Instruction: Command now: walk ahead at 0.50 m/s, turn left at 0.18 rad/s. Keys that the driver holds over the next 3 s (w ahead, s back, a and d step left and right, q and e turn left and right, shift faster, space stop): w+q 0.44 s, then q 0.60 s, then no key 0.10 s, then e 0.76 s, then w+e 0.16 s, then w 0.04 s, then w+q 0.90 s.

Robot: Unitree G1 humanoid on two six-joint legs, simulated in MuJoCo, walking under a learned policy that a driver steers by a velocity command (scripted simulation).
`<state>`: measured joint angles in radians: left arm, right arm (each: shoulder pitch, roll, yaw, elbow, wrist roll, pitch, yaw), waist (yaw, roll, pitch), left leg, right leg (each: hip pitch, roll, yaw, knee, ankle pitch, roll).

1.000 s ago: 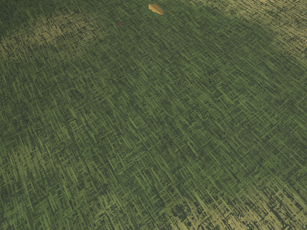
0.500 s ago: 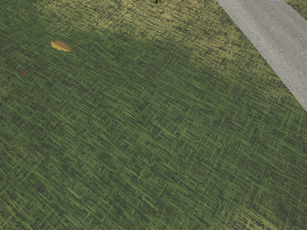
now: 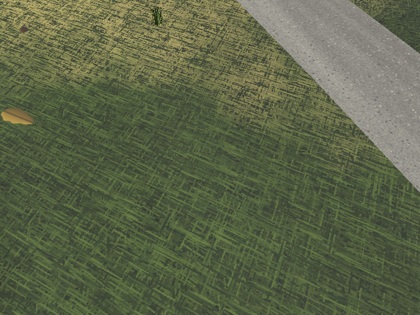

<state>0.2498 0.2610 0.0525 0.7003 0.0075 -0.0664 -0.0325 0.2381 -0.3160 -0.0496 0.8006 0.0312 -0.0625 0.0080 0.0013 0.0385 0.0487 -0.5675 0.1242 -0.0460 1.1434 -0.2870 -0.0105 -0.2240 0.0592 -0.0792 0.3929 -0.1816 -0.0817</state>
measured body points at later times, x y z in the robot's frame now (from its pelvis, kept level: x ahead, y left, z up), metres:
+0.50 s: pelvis +0.28 +0.09 -0.01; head +0.32 +0.11 +0.44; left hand +0.33 +0.39 -0.12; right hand +0.47 -0.15 -0.11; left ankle +0.31 +0.16 -0.74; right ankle +0.26 -0.08 -0.65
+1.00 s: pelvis +0.46 +0.10 -0.01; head +0.50 +0.11 +0.44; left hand +0.45 +0.41 -0.10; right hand +0.74 -0.06 -0.11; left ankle +0.36 +0.19 -0.66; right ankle +0.58 +0.05 -0.74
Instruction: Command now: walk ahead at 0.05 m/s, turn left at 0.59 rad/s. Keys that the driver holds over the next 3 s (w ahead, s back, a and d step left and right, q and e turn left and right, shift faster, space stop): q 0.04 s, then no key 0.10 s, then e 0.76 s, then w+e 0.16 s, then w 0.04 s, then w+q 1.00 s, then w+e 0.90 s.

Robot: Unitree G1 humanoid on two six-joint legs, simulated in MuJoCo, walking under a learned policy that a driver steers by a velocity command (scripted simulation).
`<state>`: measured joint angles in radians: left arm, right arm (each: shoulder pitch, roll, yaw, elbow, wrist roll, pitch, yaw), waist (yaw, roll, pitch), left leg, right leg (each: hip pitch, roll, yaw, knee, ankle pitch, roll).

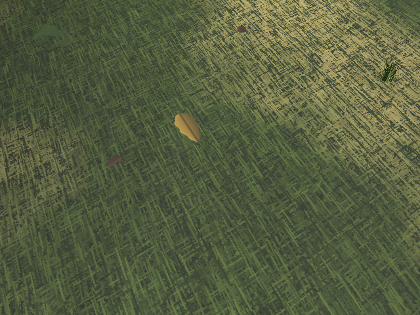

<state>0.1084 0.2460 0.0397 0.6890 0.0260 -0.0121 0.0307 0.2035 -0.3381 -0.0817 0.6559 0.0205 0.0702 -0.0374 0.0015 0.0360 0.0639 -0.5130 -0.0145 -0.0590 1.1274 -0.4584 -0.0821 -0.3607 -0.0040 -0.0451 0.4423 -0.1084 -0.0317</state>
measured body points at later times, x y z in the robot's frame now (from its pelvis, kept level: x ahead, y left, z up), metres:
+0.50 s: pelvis +0.02 +0.04 +0.00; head +0.04 +0.05 +0.45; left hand +0.11 +0.33 -0.12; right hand +0.18 -0.22 -0.09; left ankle +0.01 +0.14 -0.74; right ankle -0.01 -0.09 -0.69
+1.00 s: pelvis +0.01 +0.00 +0.01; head +0.03 -0.04 +0.46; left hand +0.23 +0.23 -0.07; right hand +0.07 -0.32 -0.10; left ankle +0.09 +0.16 -0.69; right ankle -0.01 -0.08 -0.74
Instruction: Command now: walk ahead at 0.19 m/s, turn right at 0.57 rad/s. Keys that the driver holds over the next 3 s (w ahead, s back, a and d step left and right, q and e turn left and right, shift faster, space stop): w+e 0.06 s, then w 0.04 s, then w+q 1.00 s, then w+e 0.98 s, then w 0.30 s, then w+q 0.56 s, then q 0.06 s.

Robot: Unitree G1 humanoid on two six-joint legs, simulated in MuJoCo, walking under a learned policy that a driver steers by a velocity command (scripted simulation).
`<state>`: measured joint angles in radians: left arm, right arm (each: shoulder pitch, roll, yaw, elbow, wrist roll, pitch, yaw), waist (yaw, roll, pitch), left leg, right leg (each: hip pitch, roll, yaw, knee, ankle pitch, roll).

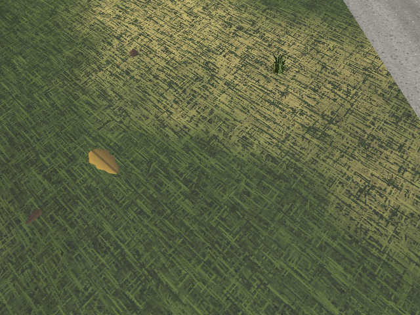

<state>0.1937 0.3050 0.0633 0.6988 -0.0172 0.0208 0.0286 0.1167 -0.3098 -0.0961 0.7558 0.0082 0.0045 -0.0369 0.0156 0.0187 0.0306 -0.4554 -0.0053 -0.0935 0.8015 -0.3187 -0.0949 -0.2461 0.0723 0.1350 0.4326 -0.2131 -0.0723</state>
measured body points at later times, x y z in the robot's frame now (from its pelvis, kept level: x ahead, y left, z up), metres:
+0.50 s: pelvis +0.15 +0.01 +0.00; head +0.18 +0.02 +0.44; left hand +0.39 +0.23 -0.08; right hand +0.11 -0.27 -0.12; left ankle +0.05 +0.15 -0.75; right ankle +0.26 -0.13 -0.73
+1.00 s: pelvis +0.40 +0.04 -0.03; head +0.44 +0.07 +0.42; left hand +0.31 +0.33 -0.15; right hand +0.71 -0.10 -0.09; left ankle +0.52 +0.18 -0.74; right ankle +0.26 -0.13 -0.74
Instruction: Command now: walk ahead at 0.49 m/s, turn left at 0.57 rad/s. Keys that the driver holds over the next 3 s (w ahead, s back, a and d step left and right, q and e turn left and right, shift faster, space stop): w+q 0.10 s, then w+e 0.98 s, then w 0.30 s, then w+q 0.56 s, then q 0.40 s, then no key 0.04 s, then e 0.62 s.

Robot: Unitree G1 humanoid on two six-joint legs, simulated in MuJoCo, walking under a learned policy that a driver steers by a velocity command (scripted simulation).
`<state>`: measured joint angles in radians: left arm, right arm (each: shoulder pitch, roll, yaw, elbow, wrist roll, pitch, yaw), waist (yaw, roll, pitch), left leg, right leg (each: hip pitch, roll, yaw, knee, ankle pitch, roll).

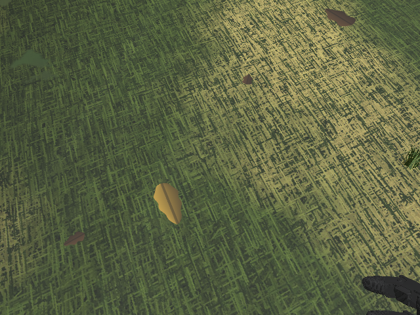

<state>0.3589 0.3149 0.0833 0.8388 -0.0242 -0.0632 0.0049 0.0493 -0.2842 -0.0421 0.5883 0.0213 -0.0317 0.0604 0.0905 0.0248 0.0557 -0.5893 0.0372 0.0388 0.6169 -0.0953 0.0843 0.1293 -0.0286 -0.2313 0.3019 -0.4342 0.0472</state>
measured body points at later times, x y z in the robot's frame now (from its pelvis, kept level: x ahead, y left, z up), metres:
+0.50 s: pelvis +0.29 +0.01 +0.01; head +0.32 +0.01 +0.46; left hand +0.46 +0.25 -0.09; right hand +0.35 -0.28 -0.10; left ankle +0.15 +0.09 -0.72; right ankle +0.47 -0.12 -0.69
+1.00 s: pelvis +0.59 -0.03 +0.02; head +0.62 -0.04 +0.46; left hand +0.72 +0.25 -0.09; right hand +0.74 -0.32 -0.06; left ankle +0.78 +0.06 -0.70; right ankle +0.47 -0.11 -0.72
